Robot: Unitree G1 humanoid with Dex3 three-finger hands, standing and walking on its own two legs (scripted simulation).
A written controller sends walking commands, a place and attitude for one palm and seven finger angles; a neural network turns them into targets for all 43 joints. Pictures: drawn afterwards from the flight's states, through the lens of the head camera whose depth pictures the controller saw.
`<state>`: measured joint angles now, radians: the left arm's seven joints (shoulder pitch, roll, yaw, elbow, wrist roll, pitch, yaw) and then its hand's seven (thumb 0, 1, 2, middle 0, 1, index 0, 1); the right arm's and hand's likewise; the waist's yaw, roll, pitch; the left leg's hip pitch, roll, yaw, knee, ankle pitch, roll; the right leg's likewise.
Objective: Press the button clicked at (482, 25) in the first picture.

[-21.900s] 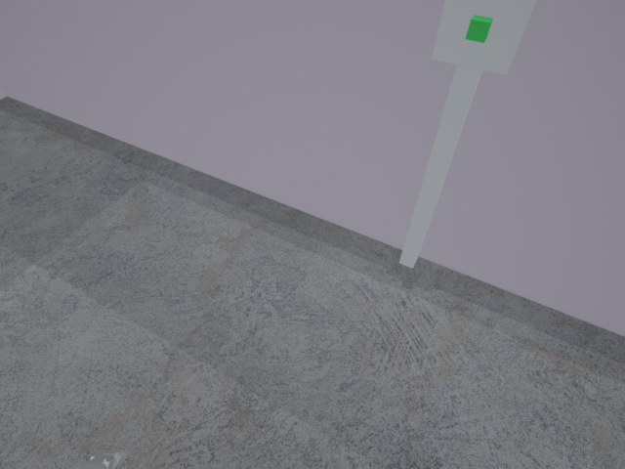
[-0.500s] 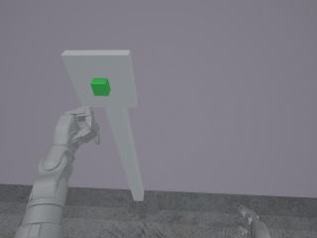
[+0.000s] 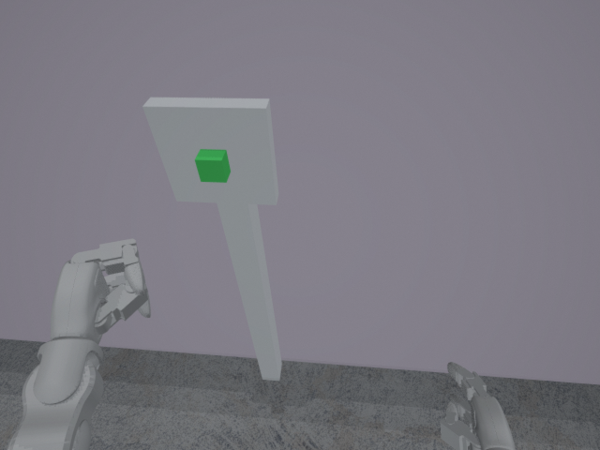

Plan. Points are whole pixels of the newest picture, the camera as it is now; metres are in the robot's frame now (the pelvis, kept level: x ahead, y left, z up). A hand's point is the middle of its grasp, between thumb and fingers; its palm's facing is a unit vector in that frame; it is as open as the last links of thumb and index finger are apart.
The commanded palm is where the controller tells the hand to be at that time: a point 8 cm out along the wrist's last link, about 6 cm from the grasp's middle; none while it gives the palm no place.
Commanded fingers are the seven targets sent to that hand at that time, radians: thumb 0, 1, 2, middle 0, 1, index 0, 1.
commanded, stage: draw the hand back to the body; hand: left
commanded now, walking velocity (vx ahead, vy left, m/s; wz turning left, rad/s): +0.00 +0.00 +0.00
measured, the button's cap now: (214, 164) +0.48 +0.18 +0.15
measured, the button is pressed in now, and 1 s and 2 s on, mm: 0 0 0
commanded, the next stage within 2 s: step back with the hand held close in 0.82 s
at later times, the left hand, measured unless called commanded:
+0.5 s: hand (82, 313) +0.21 +0.25 +0.15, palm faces +0.36 -0.86 -0.36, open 3.1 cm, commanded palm +0.15 +0.29 +0.18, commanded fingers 0.00 0.90 0.90 -1.30 -1.50 -1.30 -1.50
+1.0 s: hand (73, 316) +0.20 +0.25 +0.16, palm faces +0.39 -0.83 -0.39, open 3.1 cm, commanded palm +0.15 +0.29 +0.18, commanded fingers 0.00 0.90 0.90 -1.30 -1.50 -1.30 -1.50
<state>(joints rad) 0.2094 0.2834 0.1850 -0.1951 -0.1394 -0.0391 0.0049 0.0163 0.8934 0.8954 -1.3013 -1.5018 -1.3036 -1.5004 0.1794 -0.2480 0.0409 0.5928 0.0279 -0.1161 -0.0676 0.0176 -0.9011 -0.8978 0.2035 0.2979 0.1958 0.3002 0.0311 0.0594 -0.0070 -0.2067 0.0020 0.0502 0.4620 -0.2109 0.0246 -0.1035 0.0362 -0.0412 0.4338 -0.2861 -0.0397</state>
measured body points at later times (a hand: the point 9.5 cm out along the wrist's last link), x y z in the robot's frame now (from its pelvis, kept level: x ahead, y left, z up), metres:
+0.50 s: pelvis +0.02 +0.02 +0.00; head +0.00 +0.00 +0.45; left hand +0.19 +0.30 +0.17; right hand +0.20 -0.20 -0.08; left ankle +0.03 +0.10 -0.74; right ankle -0.03 -0.09 -0.74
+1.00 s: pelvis +0.02 +0.01 +0.00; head +0.00 -0.01 +0.45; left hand +0.17 +0.29 +0.18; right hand +0.21 -0.21 -0.08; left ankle +0.03 +0.10 -0.74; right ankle -0.03 -0.09 -0.74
